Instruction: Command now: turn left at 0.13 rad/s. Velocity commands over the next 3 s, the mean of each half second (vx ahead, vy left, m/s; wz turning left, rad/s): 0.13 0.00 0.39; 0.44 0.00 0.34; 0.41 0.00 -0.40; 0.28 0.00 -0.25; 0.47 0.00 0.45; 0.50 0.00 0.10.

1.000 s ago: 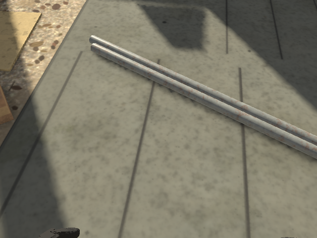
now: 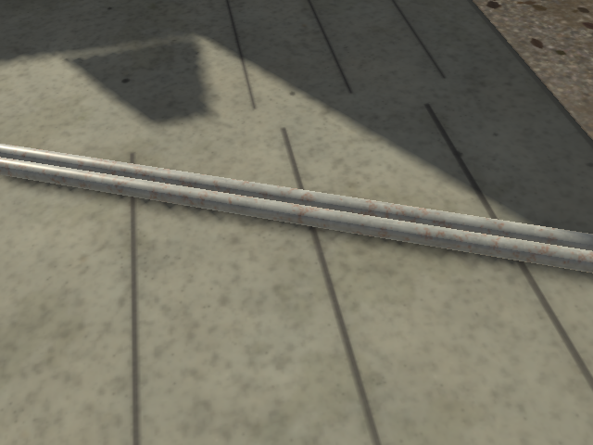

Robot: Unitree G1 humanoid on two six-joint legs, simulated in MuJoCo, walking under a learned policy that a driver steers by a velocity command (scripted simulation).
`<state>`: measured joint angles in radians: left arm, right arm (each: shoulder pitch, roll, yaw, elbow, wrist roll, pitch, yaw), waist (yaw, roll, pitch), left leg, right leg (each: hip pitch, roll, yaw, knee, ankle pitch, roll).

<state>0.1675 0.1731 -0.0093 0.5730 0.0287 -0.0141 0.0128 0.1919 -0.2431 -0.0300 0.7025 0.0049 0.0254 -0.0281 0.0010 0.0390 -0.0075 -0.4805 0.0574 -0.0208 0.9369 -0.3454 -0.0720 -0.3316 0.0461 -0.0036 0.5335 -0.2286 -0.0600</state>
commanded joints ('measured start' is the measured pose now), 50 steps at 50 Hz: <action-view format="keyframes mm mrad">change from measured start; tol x32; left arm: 1 -1 182 60 -38 -2 -8 -1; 13 -67 159 80 -56 47 -86 16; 21 426 148 83 144 38 -128 -35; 50 211 132 33 190 -111 -102 -7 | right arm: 1 -43 -78 -15 -86 11 -15 12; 39 -338 -17 -9 -103 -25 -104 137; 46 642 -109 -63 217 -96 -114 41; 50 -2 -12 -19 79 11 -133 49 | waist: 1 39 -200 -36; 10 -20 225 -54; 22 43 -319 -49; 42 -79 -195 33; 45 -204 140 -500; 50 48 -33 -19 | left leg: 1 95 -7 32 -162 -59 26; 7 225 97 -193 -438 421 198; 11 336 195 -426 -546 299 322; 13 247 276 -584 -695 -346 360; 16 64 126 -375 -736 -208 242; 24 -755 -58 -225 526 53 141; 32 -588 9 11 168 305 86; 42 53 -168 138 -314 326 209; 45 1278 286 -471 -255 714 617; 50 236 239 -249 -756 340 338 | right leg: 1 48 -255 203 -194 -11 -177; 13 -353 -35 111 702 -381 14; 20 404 -42 -23 -177 -33 75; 22 515 -536 838 -258 -44 -457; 24 347 -512 651 -342 -343 -325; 28 233 -262 109 -358 124 -124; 43 200 -295 -184 65 1330 64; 44 -109 -257 -133 388 990 107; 45 -371 -32 -59 860 -310 157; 50 -318 -162 140 965 -64 19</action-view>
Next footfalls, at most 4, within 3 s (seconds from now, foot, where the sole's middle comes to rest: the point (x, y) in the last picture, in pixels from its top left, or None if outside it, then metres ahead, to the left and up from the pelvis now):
0.10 left None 0.04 0.14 -0.77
0.42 right None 0.04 -0.13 -0.77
0.86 left None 0.32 0.21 -0.77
1.32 right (293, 361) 0.71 0.08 -0.77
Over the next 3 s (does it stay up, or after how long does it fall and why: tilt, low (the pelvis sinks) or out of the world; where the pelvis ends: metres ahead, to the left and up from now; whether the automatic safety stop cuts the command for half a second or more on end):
stays up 1.21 0.34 0.01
